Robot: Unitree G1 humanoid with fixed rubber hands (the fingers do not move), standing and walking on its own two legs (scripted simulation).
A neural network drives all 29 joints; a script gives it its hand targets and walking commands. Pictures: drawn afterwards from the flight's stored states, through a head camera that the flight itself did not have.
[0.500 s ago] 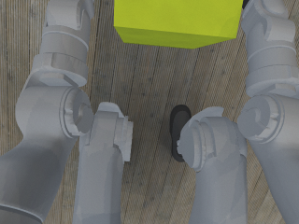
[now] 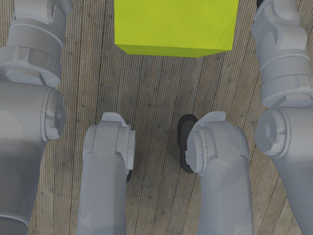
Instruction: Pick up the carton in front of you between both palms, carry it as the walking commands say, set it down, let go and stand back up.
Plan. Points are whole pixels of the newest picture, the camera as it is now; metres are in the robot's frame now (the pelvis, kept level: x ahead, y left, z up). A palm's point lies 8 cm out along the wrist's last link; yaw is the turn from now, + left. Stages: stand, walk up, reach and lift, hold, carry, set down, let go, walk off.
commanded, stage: set down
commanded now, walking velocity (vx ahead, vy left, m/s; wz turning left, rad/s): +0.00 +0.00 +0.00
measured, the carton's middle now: (169, 6) +0.55 -0.03 -0.25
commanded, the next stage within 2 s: let go in 0.88 s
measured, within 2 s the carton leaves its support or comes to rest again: neither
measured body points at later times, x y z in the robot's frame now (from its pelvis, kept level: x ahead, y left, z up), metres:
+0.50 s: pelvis +0.01 +0.00 +0.13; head +0.35 +0.00 +0.42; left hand +0.59 +0.18 +0.02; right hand +0.56 -0.21 +0.02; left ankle +0.08 +0.11 -0.34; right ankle +0.12 -0.12 -0.34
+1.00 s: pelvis +0.03 +0.00 +0.27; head +0.35 +0.00 +0.59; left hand +0.58 +0.19 +0.16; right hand +0.54 -0.21 +0.16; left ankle +0.08 +0.11 -0.34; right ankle +0.12 -0.12 -0.34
